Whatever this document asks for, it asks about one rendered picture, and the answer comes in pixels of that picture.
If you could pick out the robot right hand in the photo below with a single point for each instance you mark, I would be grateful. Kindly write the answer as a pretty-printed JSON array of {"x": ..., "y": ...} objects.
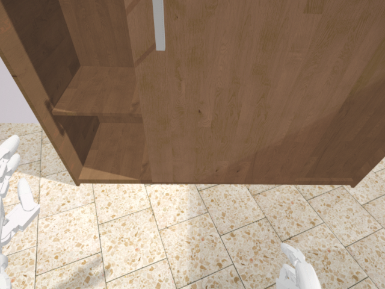
[{"x": 302, "y": 277}]

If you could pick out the handle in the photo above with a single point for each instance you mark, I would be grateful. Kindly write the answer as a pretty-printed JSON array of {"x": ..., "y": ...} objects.
[{"x": 158, "y": 15}]

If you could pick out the robot left hand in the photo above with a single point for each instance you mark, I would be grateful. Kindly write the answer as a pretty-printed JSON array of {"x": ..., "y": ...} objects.
[{"x": 25, "y": 212}]

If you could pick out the wardrobe door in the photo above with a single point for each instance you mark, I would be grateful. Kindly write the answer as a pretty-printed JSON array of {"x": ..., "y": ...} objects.
[
  {"x": 357, "y": 130},
  {"x": 245, "y": 89}
]

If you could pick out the left robot forearm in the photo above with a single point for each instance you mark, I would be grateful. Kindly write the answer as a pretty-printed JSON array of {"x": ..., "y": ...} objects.
[{"x": 4, "y": 279}]

